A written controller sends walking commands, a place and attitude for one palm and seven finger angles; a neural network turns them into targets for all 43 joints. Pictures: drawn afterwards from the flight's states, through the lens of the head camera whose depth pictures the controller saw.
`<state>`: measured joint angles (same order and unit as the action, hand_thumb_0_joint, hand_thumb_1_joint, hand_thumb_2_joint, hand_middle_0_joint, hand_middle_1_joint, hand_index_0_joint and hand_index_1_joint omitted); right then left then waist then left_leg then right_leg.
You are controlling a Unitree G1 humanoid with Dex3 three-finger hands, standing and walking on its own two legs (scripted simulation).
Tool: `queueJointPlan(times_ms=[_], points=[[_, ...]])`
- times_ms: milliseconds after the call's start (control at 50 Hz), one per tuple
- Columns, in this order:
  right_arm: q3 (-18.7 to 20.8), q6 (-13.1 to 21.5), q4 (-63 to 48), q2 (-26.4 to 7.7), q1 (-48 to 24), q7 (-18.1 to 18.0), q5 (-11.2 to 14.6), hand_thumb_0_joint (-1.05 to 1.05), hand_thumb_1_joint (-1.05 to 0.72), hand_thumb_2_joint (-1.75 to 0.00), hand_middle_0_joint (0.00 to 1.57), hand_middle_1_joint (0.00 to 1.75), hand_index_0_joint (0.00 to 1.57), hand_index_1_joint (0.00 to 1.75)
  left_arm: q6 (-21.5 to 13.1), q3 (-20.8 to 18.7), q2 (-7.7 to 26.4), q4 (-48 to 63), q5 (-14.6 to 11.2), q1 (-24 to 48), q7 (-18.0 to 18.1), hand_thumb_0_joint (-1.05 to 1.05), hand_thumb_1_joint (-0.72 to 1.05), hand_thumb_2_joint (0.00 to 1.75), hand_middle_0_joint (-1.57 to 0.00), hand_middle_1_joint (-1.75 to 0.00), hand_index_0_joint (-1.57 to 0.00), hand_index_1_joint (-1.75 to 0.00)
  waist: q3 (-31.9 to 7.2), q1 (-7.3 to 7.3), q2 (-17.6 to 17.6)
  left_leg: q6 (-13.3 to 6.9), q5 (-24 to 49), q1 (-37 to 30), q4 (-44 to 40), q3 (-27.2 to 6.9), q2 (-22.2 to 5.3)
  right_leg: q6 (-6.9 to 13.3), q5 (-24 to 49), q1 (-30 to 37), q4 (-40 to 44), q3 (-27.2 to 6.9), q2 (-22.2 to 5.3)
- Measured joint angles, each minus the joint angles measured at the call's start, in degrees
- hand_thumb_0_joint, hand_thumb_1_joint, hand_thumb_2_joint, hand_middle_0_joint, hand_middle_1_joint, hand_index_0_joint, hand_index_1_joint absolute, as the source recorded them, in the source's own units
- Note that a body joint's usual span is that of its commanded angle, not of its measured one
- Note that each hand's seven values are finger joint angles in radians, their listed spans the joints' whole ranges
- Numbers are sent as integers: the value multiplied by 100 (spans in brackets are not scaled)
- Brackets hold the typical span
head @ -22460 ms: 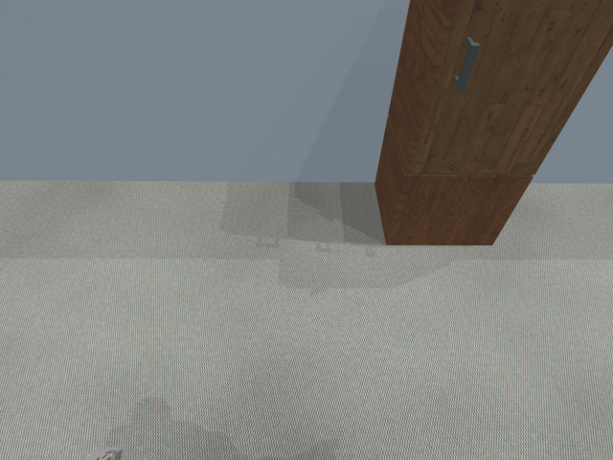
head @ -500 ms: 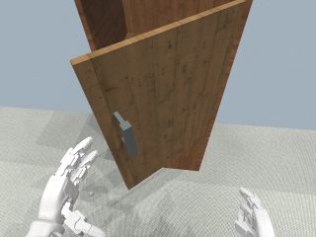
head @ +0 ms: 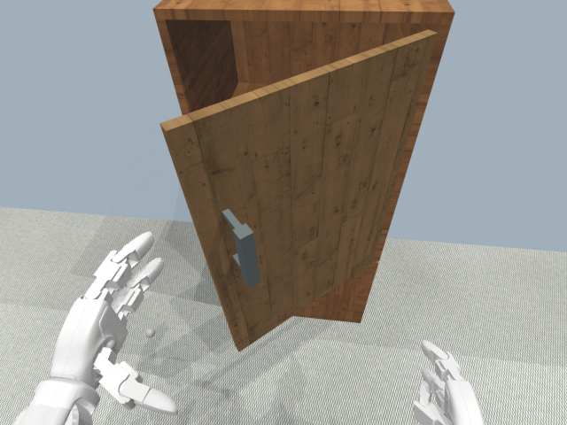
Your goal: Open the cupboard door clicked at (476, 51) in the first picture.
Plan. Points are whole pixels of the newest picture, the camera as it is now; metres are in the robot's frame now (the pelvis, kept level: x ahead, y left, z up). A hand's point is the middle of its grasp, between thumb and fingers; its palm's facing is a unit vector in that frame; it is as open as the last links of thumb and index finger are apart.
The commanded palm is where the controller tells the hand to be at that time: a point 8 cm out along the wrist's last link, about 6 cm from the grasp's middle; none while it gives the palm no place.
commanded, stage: draw the hand back to the body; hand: left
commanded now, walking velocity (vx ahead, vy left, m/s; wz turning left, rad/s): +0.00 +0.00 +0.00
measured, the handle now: (240, 248) +0.34 +0.10 +0.08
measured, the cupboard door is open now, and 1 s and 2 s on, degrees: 42 42 42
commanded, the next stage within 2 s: step back with the hand held close in 1.14 s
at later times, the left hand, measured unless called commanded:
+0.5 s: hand (78, 290) +0.21 +0.24 +0.16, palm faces +0.37 -0.84 -0.40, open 12.3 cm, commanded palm +0.17 +0.28 +0.18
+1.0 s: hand (49, 267) +0.23 +0.27 +0.19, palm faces +0.45 -0.80 -0.40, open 7.6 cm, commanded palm +0.18 +0.30 +0.21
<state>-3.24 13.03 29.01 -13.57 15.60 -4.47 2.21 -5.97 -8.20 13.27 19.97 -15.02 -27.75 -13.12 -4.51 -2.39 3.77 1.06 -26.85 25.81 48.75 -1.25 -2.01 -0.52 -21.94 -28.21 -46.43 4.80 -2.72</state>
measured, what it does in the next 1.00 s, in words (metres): stands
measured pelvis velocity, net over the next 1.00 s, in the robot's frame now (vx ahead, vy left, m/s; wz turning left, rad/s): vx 0.03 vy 0.00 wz -0.04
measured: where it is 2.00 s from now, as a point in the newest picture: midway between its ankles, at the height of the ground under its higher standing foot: outside the picture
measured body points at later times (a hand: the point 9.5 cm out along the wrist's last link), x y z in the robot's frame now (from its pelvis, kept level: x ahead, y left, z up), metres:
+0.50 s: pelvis +0.02 +0.01 +0.04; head +0.02 -0.01 +0.49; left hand +0.19 +0.28 +0.19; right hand +0.21 -0.21 -0.05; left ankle -0.02 +0.13 -0.70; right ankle +0.02 -0.13 -0.70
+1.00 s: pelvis +0.03 +0.00 +0.04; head +0.01 -0.02 +0.49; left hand +0.20 +0.31 +0.21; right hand +0.21 -0.22 -0.05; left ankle -0.02 +0.13 -0.70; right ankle +0.02 -0.13 -0.70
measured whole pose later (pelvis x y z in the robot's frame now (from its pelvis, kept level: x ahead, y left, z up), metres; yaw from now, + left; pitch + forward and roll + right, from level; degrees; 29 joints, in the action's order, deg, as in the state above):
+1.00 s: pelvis +0.03 +0.00 +0.04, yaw -2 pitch -4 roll -1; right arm -0.5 6.8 37.3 -12.9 10.7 -4.2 -0.6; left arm -4.2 -19.2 17.8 20.8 -2.0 -25.6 6.6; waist 1.5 -4.8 4.0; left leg 0.8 -16.7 1.3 21.9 1.8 -2.2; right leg -1.0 -12.1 -5.3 -21.4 2.8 -1.5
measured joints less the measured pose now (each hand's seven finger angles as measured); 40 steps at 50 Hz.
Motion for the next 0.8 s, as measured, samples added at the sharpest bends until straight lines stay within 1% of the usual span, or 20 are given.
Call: queueJointPlan(times_ms=[80, 100, 140, 180, 240, 300, 380, 460, 620, 800], points=[[4, 69, 81, -21, -40, -25, 19, 1, -90, -90, 20, 30, 20, 30, 107, -188, 83, 38, -94, 3, -114, -1, -47, 31, -16, -30, -15, -30, 26, -31, 3, -3, 54, -191, -158, -6, -4, -5, 57, 204, 173, 12, 10], [14, 67, 104, -14, -48, -59, -9, 1, -90, -90, 20, 30, 20, 30, 150, -185, 162, 74, 111, 23, 63, -1, -46, 32, -16, -30, -15, -30, 47, -70, -8, -3, 72, -268, -219, 9, -8, -5, 77, 271, 229, 1, 17], [25, 30, 168, 20, -92, -134, -83, 1, -90, -90, 20, 30, 20, 30, 222, -171, 300, 173, 537, -7, 640, -1, -42, 33, -16, -30, -16, -30, 107, -99, -24, 6, 143, -467, -412, 37, -18, -12, 147, 456, 410, -20, 34], [37, -19, 223, 49, -132, -168, -125, 1, -90, -90, 20, 30, 20, 30, 269, -178, 322, 244, 841, -83, 1145, -1, -37, 35, -17, -30, -16, -30, 179, -96, -24, -1, 234, -679, -641, 57, -22, -18, 244, 666, 644, -29, 48], [47, -77, 306, 63, -161, -180, -176, 1, -90, -90, 20, 30, 20, 30, 286, -167, 280, 303, 1128, -182, 1617, -1, -29, 39, -17, -30, -16, -30, 284, -103, -21, -23, 376, -982, -991, 89, -5, -27, 382, 958, 977, -47, 44], [46, -120, 424, 63, -190, -170, -214, 1, -90, -90, 20, 30, 20, 30, 260, -143, 261, 320, 1280, -241, 1847, -1, -19, 43, -17, -30, -16, -30, 377, -132, -19, -41, 509, -1273, -1325, 123, 27, -47, 492, 1224, 1264, -70, 24], [49, -189, 584, 87, -251, -157, -250, 1, -90, -90, 20, 30, 20, 30, 223, -217, 308, 279, 1375, -222, 1968, 0, -6, 49, -18, -30, -17, -30, 468, -174, -22, -55, 651, -1612, -1708, 163, 52, -66, 609, 1527, 1587, -97, 13], [63, -236, 681, 108, -315, -115, -272, 1, -90, -90, 20, 30, 20, 30, 201, -374, 359, 260, 1409, -152, 2016, 0, 7, 55, -18, -30, -18, -30, 519, -196, -3, -60, 758, -1881, -2013, 196, 64, -77, 697, 1764, 1844, -119, 12], [127, -404, 750, 132, -449, -35, -285, 1, -90, -90, 20, 30, 20, 30, 172, -753, 453, 243, 1374, -27, 2005, 1, 35, 66, -19, -30, -19, -30, 540, -232, 16, -50, 878, -2228, -2402, 253, 32, -76, 823, 2080, 2213, -158, 61], [217, -543, 793, 85, -517, -1, -287, 1, -90, -90, 20, 30, 20, 30, 172, -1146, 549, 173, 1310, 203, 2003, 1, 66, 80, -21, -30, -20, -30, 562, -264, 30, -33, 946, -2408, -2595, 279, -2, -63, 906, 2255, 2420, -173, 104]])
